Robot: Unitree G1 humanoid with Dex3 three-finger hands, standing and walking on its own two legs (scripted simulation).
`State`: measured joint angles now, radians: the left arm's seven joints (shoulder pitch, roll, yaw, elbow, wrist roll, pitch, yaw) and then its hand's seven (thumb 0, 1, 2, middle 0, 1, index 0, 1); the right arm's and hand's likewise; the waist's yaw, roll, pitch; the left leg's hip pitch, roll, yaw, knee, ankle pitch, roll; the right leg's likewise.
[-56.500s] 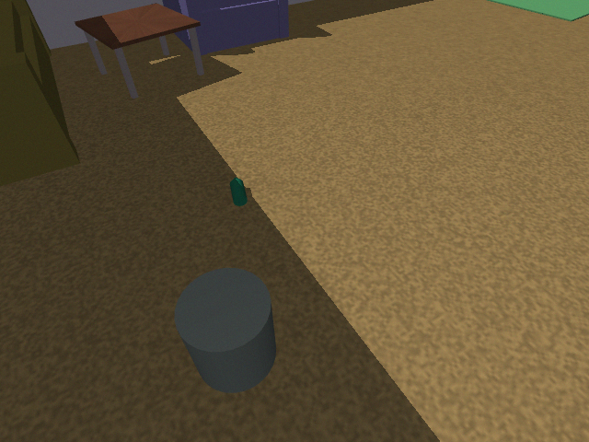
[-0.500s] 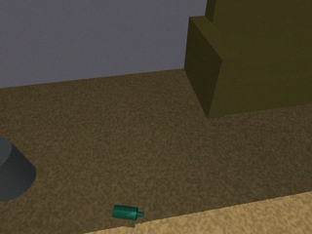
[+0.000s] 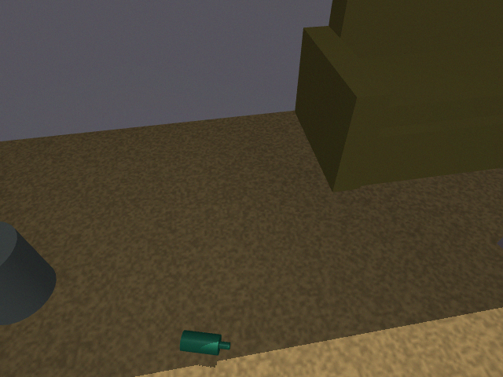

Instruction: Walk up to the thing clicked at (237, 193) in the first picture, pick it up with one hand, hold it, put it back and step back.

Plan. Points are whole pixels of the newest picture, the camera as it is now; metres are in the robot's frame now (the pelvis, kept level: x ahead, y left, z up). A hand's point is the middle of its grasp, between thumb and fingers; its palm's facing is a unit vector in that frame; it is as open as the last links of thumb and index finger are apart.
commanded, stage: stand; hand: left
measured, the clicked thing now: (206, 343) +0.43 +0.21 -0.75
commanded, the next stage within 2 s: walk up in 0.36 s
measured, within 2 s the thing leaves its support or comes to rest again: neither
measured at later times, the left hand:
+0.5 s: hand out of the picture +0.07 +0.27 -0.16, palm faces +0.01 -0.93 -0.36, open 7.4 cm
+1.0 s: hand out of the picture +0.00 +0.31 -0.18, palm faces -0.09 -0.93 -0.35, open 7.4 cm
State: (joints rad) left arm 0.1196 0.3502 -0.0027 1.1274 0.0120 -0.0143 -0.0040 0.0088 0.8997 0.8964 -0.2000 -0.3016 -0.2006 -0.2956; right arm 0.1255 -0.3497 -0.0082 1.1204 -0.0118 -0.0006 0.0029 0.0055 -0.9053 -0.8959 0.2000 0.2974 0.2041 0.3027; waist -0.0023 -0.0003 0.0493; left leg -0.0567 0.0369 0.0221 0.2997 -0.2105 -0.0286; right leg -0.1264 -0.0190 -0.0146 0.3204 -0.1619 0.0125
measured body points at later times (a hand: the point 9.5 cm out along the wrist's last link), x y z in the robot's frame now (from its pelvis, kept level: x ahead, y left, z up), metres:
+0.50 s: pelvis -0.02 +0.00 -0.01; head +0.02 +0.00 +0.44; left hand +0.07 +0.31 -0.14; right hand +0.06 -0.31 -0.14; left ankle -0.03 +0.13 -0.75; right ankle +0.01 -0.13 -0.75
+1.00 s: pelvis -0.13 +0.05 -0.02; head -0.05 +0.07 +0.42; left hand +0.00 +0.36 -0.16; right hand -0.06 -0.27 -0.12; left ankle -0.09 +0.15 -0.75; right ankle -0.17 -0.10 -0.69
